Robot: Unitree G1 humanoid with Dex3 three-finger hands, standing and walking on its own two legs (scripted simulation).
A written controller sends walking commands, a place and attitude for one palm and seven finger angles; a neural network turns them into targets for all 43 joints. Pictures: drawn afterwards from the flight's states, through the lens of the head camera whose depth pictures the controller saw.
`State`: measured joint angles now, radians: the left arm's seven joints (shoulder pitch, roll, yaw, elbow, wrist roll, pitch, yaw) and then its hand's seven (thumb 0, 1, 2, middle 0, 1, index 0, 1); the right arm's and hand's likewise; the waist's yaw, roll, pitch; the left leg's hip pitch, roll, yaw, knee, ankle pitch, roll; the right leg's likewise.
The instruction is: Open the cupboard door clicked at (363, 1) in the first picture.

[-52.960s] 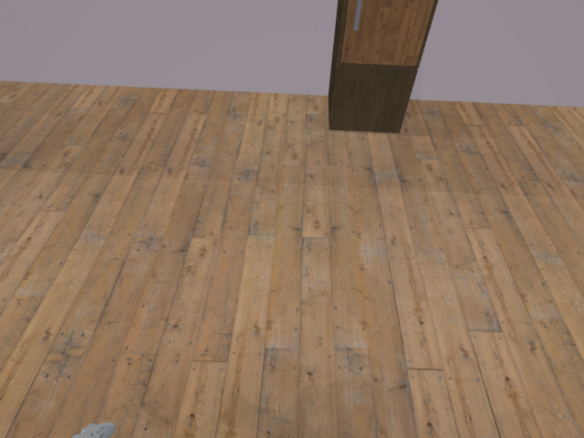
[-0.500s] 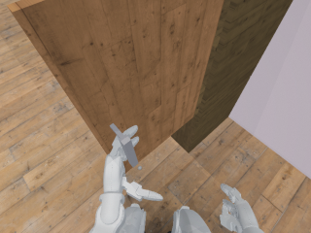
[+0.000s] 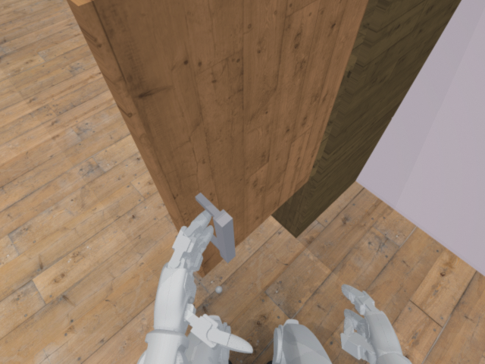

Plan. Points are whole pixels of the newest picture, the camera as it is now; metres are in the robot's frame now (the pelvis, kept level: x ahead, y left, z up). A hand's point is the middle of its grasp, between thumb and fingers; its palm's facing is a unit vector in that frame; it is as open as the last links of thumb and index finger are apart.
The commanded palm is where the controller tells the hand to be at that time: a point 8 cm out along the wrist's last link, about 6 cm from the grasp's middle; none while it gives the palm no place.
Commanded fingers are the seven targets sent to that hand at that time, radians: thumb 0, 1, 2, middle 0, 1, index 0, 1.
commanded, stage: slide the hand sideways off the handle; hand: left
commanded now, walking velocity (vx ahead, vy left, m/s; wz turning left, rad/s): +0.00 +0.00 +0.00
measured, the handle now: (216, 230) +0.32 +0.06 +0.03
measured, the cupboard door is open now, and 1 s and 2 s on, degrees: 91 91 91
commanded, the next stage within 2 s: draw the hand back to the body in 0.58 s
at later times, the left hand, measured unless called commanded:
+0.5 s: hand (182, 313) +0.20 +0.10 +0.03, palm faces +0.03 -1.00 +0.01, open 16.0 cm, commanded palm +0.16 +0.16 +0.03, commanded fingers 0.00 -0.50 0.30 -0.15 -0.30 -0.15 -0.30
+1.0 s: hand (146, 308) +0.19 +0.13 +0.10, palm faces +0.00 -1.00 -0.04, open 16.3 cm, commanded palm +0.16 +0.19 +0.11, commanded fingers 0.00 -0.50 0.30 -0.15 -0.30 -0.15 -0.30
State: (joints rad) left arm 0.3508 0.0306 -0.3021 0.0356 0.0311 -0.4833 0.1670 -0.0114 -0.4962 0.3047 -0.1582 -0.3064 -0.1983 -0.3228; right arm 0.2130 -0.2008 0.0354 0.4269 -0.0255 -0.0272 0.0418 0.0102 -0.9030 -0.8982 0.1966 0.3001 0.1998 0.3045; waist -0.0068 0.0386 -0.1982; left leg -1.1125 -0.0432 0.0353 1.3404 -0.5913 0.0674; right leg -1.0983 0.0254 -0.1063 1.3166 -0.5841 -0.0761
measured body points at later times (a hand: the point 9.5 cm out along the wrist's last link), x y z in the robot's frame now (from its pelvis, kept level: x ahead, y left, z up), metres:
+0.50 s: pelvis +0.01 -0.01 -0.01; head +0.10 -0.01 +0.43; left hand +0.19 +0.15 +0.03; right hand +0.22 -0.22 -0.09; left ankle +0.02 +0.08 -0.61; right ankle +0.03 -0.08 -0.61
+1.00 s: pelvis +0.01 -0.02 +0.03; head +0.07 -0.03 +0.47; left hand +0.19 +0.18 +0.10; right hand +0.20 -0.23 -0.05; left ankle +0.02 +0.08 -0.61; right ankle +0.03 -0.08 -0.61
